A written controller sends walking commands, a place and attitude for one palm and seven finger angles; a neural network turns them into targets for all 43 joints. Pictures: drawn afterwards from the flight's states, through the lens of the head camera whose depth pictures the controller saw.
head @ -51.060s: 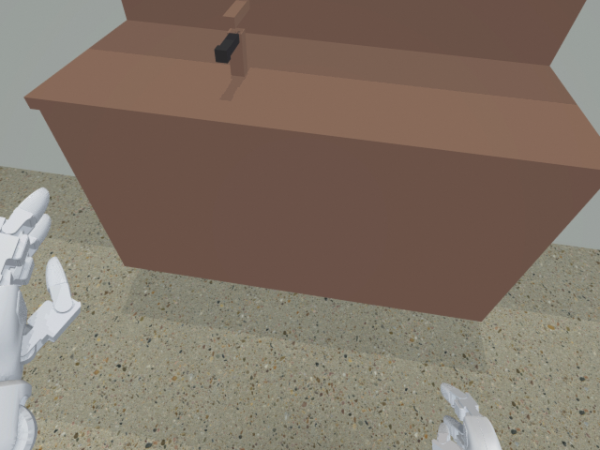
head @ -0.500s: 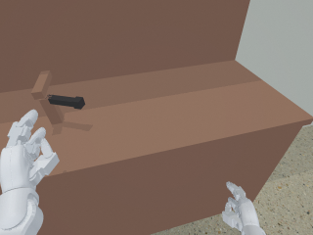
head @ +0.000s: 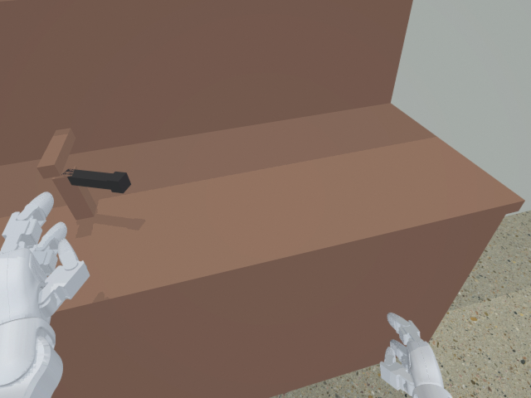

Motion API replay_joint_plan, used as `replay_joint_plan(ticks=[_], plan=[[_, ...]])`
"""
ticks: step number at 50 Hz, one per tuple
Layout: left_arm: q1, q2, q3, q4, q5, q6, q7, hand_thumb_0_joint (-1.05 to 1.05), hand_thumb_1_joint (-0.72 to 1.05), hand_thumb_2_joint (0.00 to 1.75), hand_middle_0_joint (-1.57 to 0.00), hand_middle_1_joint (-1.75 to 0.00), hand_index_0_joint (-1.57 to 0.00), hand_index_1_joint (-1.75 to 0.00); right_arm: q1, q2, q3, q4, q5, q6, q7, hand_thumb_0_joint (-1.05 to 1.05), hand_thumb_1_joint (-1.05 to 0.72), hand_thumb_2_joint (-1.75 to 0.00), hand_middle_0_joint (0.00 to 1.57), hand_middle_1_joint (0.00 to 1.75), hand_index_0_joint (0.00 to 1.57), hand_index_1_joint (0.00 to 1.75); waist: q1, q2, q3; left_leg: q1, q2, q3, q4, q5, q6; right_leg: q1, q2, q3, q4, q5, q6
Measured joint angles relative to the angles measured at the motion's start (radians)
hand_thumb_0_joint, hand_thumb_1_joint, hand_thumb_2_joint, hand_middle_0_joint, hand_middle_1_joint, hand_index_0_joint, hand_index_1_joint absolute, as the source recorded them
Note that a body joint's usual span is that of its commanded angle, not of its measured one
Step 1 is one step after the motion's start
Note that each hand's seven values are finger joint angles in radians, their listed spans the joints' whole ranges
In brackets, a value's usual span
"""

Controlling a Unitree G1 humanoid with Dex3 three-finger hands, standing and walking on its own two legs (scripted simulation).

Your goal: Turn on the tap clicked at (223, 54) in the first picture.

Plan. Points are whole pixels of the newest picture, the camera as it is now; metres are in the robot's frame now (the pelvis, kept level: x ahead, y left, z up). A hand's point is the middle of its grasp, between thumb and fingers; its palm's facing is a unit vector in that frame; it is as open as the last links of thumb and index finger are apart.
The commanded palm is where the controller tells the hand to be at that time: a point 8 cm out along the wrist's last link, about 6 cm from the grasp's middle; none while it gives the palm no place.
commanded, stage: reach beside the lever's end, fingers flat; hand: left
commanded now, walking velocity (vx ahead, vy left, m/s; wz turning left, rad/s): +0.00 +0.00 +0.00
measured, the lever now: (119, 182) +0.42 +0.35 +0.13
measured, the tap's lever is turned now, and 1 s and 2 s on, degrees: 63 63 63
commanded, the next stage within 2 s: none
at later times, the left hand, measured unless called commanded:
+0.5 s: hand (65, 254) +0.22 +0.30 +0.17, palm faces +0.61 -0.79 -0.12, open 7.4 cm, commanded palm +0.17 +0.34 +0.17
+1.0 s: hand (42, 241) +0.25 +0.37 +0.15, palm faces +0.63 -0.77 -0.12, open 7.6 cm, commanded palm +0.20 +0.40 +0.15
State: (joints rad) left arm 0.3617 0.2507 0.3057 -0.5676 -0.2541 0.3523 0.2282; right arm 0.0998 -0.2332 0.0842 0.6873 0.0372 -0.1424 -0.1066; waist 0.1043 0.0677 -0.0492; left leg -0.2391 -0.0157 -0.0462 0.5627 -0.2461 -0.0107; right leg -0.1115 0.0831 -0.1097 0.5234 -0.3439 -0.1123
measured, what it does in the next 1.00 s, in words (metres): stands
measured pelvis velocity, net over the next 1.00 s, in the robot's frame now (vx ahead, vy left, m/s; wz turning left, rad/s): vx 0.00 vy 0.02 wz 0.00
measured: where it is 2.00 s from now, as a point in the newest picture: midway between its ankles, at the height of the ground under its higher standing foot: outside the picture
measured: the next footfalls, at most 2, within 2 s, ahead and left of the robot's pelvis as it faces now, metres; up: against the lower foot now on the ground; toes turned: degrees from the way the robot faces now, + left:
none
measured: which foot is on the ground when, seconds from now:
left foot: down 0.00-1.00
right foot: down 0.00-1.00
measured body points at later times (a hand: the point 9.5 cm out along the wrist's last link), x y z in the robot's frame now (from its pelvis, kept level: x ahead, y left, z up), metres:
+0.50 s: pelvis -0.01 -0.01 +0.00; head -0.04 -0.04 +0.45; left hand +0.18 +0.34 +0.18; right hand +0.20 -0.24 -0.08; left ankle +0.04 +0.13 -0.73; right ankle -0.03 -0.04 -0.73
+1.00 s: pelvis +0.00 +0.02 +0.00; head -0.01 +0.00 +0.45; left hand +0.21 +0.41 +0.16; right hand +0.19 -0.22 -0.08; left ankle +0.04 +0.13 -0.73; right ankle -0.03 -0.04 -0.73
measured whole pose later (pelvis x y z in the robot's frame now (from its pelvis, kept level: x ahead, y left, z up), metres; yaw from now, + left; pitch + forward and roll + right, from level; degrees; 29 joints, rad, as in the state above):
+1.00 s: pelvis +0.00 +0.02 +0.00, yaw +0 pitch +0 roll +0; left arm 0.03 0.40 0.55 0.08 -0.26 0.15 0.06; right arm 0.17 -0.27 0.04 0.72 0.06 -0.20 -0.14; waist 0.07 0.05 -0.04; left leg -0.33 -0.02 -0.04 0.58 -0.24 0.01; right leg -0.20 0.07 -0.10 0.54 -0.34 -0.09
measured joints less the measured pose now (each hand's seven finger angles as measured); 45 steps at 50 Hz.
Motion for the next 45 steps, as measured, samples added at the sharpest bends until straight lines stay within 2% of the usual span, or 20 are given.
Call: replay_joint_plan(ticks=[18,31,45], plan=[[-0.132,0.062,0.129,0.261,-0.026,-0.076,-0.063,0.02,0.90,0.90,-0.20,-0.30,-0.20,-0.30,0.026,-0.019,-0.022,0.039,0.015,-0.046,-0.035,0.02,-0.90,-0.90,0.20,0.30,0.20,0.30,-0.020,0.007,0.010,-0.030,0.019,-0.006,0.004,0.010,-0.014,-0.028,0.019,-0.005,-0.003,0.014,-0.013],[-0.211,0.088,0.172,0.416,-0.021,-0.128,-0.094,0.02,0.90,0.90,-0.19,-0.27,-0.20,-0.27,0.049,-0.030,-0.036,0.044,0.019,-0.061,-0.041,0.02,-0.90,-0.90,0.20,0.30,0.20,0.30,-0.028,0.002,0.013,-0.057,0.012,0.000,0.009,0.007,-0.009,-0.061,0.011,0.000,0.012,0.007,-0.007],[-0.287,0.135,0.227,0.581,-0.017,-0.177,-0.157,0.02,0.90,0.90,-0.18,-0.24,-0.19,-0.24,0.063,-0.033,-0.041,0.034,0.020,-0.058,-0.036,0.02,-0.90,-0.90,0.20,0.30,0.20,0.30,-0.036,-0.009,0.003,-0.082,-0.003,0.009,0.010,0.004,0.011,-0.085,-0.005,0.007,0.012,0.005,0.012]])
